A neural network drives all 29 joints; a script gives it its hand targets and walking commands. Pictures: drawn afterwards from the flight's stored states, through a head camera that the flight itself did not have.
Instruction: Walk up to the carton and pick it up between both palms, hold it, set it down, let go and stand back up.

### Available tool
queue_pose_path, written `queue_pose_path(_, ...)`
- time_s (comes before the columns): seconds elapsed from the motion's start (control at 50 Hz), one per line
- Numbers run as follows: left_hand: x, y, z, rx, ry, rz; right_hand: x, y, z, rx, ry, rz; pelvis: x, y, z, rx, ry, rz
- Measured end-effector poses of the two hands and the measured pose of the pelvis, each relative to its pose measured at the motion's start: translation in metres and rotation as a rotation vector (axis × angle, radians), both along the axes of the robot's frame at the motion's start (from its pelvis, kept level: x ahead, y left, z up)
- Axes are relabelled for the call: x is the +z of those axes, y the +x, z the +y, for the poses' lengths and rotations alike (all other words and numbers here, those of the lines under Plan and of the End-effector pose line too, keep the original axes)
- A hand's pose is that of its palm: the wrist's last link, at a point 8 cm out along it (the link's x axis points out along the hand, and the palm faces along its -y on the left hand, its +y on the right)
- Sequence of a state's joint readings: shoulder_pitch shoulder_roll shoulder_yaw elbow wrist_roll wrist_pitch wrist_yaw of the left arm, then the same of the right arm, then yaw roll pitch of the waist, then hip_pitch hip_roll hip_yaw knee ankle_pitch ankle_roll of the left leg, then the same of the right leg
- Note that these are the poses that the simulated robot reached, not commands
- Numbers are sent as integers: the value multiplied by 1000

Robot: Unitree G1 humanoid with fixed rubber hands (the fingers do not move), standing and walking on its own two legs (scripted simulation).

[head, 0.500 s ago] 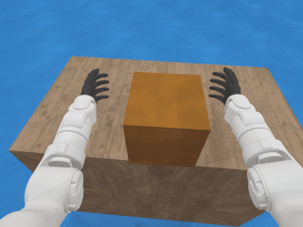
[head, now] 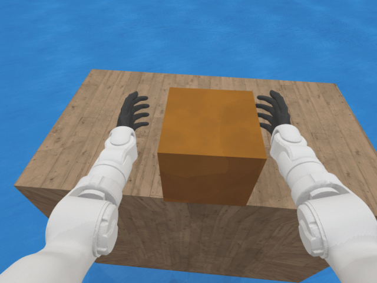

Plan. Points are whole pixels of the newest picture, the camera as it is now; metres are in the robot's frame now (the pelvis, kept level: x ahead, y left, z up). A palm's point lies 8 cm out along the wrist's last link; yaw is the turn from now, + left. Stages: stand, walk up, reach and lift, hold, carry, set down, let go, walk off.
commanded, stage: reach and lift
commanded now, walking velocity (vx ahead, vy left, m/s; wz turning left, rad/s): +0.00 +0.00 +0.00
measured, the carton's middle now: (207, 146) +0.44 +0.01 +0.05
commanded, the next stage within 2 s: none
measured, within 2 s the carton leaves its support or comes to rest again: neither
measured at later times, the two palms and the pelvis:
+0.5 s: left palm (144, 128) +0.43 +0.16 +0.11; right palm (276, 127) +0.45 -0.13 +0.12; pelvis +0.00 +0.00 +0.00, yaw -1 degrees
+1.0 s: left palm (143, 130) +0.42 +0.16 +0.10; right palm (276, 132) +0.44 -0.13 +0.12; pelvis +0.02 +0.00 +0.01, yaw -1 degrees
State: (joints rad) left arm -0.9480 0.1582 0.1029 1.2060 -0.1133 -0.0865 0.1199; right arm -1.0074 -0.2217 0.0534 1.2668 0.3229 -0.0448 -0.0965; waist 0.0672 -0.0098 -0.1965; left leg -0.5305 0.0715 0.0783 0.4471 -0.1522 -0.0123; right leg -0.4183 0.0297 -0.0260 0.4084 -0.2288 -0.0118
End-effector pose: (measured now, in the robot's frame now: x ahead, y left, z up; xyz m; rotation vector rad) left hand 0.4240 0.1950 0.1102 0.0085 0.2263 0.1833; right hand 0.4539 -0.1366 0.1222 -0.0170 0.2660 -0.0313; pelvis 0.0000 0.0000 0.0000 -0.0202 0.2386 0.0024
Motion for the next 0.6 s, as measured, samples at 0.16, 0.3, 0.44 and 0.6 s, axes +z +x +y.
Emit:
queue_pose_path(0.16,-8,0,-16,-13,-9,8,-1,-1,2,-8,7,2,0,-1,1,-5,0,7)
queue_pose_path(0.3,-7,5,-33,-24,-20,-5,-2,-2,3,-20,10,-1,1,0,1,-14,3,4)
queue_pose_path(0.44,-5,7,-37,-11,-20,-8,-2,-2,4,-33,6,-9,3,4,0,-22,7,-14)
queue_pose_path(0.6,-6,6,-36,-3,-23,-20,-3,-2,7,-42,4,-30,6,7,0,-23,10,-38)
